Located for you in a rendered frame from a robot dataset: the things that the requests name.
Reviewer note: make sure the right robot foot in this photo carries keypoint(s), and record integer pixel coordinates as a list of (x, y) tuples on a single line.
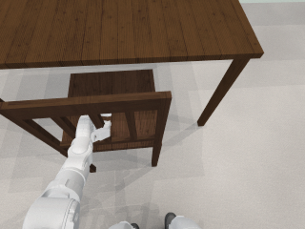
[(168, 219)]

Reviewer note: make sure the left robot upper arm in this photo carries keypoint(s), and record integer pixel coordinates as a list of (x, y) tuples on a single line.
[(54, 213)]

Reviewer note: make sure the right robot shin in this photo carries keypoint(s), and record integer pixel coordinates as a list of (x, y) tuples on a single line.
[(177, 217)]

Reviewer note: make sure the chair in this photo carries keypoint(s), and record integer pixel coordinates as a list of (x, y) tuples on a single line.
[(138, 120)]

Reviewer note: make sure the left robot forearm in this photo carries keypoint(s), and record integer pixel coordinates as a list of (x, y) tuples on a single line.
[(72, 177)]

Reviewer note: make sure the robot left hand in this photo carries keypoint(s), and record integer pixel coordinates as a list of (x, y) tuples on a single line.
[(86, 128)]

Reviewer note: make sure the table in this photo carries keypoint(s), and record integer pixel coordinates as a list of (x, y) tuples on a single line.
[(74, 33)]

